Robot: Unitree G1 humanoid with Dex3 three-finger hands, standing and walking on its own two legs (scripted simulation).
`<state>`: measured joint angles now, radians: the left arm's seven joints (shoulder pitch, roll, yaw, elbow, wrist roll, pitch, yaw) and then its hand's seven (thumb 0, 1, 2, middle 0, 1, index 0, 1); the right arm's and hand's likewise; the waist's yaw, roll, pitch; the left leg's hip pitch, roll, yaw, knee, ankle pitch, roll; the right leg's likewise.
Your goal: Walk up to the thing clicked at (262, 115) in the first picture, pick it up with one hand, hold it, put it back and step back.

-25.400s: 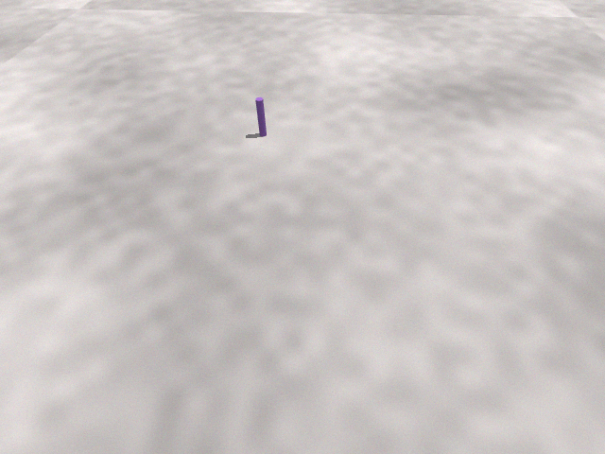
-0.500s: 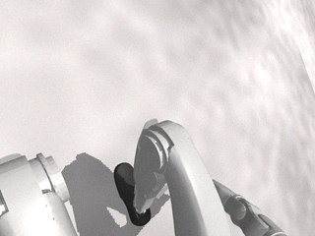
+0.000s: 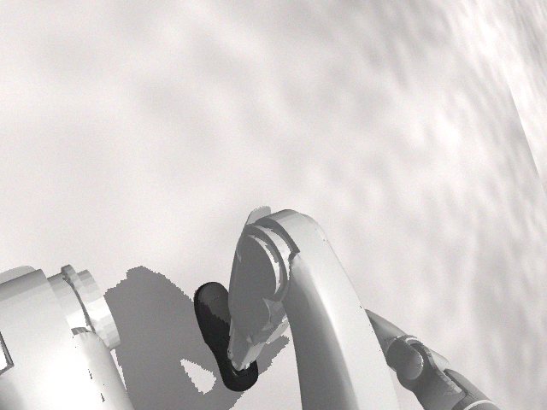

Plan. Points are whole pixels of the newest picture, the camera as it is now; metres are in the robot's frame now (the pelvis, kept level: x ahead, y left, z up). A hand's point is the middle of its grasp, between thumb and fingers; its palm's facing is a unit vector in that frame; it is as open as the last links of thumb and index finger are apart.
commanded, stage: withdraw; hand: left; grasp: from the side
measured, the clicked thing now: out of the picture +0.45 +0.34 -0.18
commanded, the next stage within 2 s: rise in 0.46 s
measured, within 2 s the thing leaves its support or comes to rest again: neither
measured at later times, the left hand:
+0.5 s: hand out of the picture +0.44 +0.40 -0.09, palm faces +0.46 -0.88 -0.07, open 17.4 cm
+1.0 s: hand out of the picture +0.32 +0.45 +0.05, palm faces +0.45 -0.74 -0.50, open 17.2 cm
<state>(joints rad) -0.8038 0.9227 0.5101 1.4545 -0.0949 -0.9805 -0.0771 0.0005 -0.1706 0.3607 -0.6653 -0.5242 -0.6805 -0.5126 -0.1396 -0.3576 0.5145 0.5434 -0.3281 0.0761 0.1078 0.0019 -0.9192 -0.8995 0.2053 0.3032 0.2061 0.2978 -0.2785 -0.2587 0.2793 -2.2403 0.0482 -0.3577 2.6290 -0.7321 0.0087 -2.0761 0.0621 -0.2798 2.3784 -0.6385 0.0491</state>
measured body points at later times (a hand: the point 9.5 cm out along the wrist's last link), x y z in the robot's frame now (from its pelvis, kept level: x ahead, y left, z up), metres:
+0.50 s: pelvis +0.00 +0.00 +0.01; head +0.23 +0.17 +0.35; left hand +0.41 +0.45 -0.08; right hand +0.16 -0.25 -0.04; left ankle +0.07 +0.12 -0.26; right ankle +0.13 -0.11 -0.26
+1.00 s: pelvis +0.01 -0.01 +0.10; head +0.20 +0.09 +0.50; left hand +0.29 +0.49 +0.08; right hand +0.21 -0.24 -0.02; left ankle +0.07 +0.12 -0.26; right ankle +0.13 -0.11 -0.26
